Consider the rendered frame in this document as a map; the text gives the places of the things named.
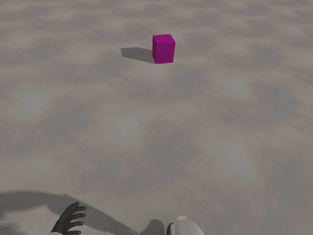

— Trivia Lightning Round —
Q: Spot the robot right shin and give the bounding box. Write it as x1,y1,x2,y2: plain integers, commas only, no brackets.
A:
174,215,187,222

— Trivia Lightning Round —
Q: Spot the robot right thigh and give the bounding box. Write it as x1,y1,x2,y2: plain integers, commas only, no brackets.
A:
170,219,204,235

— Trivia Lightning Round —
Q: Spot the robot left hand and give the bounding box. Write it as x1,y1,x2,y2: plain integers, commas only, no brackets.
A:
51,202,87,235

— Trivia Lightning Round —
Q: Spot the carton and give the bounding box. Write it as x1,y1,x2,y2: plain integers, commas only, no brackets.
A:
152,34,176,64

